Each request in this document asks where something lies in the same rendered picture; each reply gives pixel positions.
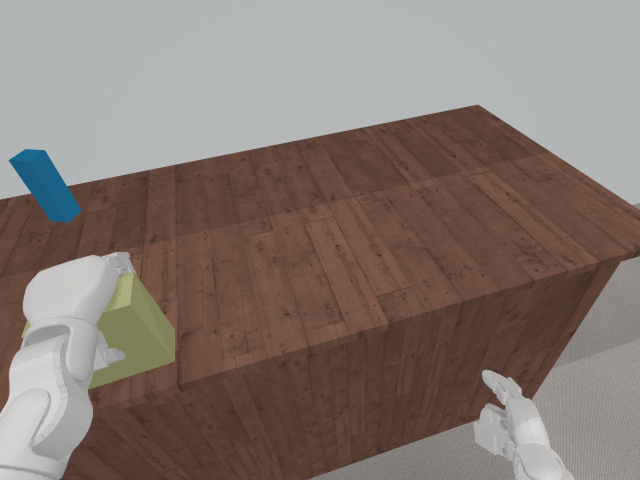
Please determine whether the left robot forearm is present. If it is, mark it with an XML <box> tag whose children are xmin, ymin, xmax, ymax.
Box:
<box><xmin>0</xmin><ymin>317</ymin><xmax>98</xmax><ymax>480</ymax></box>

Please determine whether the table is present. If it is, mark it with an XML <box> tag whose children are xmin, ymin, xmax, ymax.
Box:
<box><xmin>0</xmin><ymin>105</ymin><xmax>640</xmax><ymax>480</ymax></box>

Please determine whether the sponge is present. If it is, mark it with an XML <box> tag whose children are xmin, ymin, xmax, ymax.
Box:
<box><xmin>21</xmin><ymin>272</ymin><xmax>175</xmax><ymax>390</ymax></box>

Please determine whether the right robot hand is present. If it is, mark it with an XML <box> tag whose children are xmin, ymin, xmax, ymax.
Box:
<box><xmin>474</xmin><ymin>370</ymin><xmax>551</xmax><ymax>462</ymax></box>

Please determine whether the left robot hand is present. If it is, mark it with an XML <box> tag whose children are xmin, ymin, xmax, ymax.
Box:
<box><xmin>23</xmin><ymin>252</ymin><xmax>137</xmax><ymax>372</ymax></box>

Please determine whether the right robot forearm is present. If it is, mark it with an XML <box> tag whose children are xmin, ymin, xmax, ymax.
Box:
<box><xmin>513</xmin><ymin>443</ymin><xmax>575</xmax><ymax>480</ymax></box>

